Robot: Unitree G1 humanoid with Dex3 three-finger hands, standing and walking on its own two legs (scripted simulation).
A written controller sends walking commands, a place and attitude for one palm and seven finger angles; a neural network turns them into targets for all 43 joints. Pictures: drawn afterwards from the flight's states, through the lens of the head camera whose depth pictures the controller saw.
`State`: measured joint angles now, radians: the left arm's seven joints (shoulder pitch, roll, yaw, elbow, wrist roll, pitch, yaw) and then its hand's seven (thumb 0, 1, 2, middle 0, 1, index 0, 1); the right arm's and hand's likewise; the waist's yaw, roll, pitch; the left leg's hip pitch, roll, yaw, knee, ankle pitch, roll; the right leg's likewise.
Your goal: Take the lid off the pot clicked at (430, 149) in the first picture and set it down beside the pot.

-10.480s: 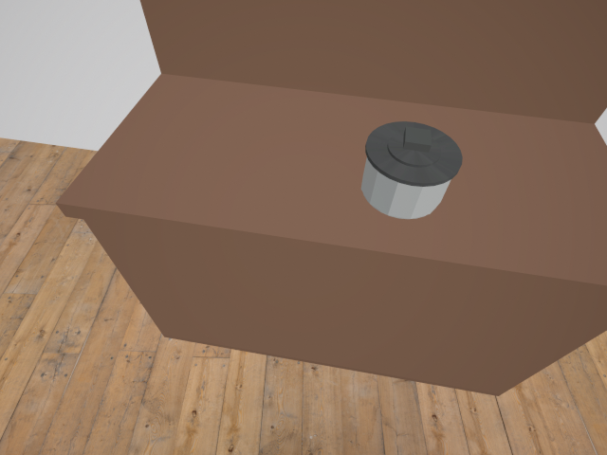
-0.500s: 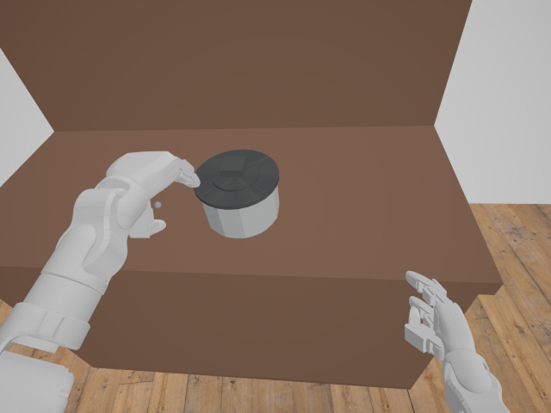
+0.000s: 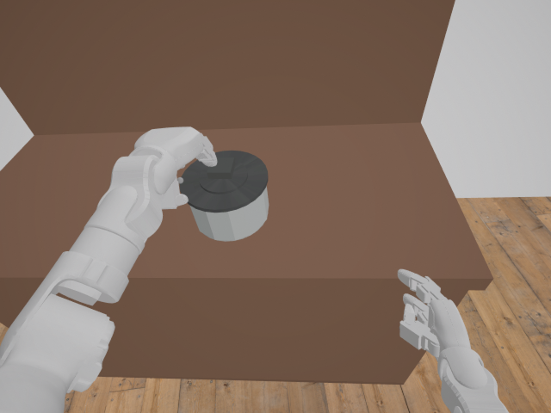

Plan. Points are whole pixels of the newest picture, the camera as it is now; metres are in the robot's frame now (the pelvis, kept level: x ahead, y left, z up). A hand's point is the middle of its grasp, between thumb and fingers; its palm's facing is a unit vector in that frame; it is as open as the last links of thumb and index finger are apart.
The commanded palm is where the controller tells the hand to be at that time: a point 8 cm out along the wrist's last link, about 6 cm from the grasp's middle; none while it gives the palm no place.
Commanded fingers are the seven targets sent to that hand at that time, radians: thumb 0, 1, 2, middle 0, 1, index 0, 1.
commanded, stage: move the open hand above the knob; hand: left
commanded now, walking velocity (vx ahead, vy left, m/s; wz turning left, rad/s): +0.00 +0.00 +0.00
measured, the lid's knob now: (221, 168) +0.53 +0.12 +0.08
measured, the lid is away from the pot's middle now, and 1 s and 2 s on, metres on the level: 0.00 0.00 0.00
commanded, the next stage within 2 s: lower the open fingers around the knob in 1.18 s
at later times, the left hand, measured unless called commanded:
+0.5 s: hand (213, 151) +0.47 +0.11 +0.16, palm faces -0.26 -0.03 -0.96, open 10.4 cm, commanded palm +0.48 +0.12 +0.21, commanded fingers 0.00 -0.34 1.46 -0.82 -0.08 -0.82 -0.08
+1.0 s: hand (220, 147) +0.49 +0.10 +0.15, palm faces -0.27 -0.04 -0.96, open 10.4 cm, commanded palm +0.50 +0.11 +0.21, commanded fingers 0.00 -0.34 1.46 -0.82 -0.08 -0.82 -0.08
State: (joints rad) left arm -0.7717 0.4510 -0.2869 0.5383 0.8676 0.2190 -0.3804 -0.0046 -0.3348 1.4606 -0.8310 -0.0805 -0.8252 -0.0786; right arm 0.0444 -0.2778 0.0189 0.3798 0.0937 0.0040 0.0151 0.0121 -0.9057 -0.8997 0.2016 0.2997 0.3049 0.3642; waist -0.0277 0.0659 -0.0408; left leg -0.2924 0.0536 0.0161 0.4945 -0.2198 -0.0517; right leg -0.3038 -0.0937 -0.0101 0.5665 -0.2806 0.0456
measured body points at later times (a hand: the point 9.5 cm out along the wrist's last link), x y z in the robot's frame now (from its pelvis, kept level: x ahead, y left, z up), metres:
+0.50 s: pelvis +0.01 +0.01 +0.00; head +0.02 -0.02 +0.45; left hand +0.48 +0.11 +0.21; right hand +0.25 -0.23 -0.02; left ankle +0.02 +0.16 -0.73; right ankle +0.01 -0.15 -0.73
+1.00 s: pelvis +0.01 +0.01 +0.00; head +0.03 -0.02 +0.45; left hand +0.50 +0.10 +0.21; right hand +0.25 -0.23 -0.02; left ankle +0.02 +0.16 -0.73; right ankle +0.01 -0.15 -0.73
